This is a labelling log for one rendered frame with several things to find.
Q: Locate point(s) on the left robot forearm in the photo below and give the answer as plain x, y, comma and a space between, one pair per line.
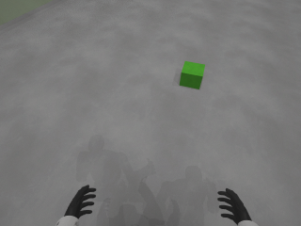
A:
68, 221

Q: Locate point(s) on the carton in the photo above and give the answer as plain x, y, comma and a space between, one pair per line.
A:
192, 74

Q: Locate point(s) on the robot right hand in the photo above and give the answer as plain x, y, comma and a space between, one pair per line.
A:
237, 207

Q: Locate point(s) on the robot left hand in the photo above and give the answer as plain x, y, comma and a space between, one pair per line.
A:
77, 203

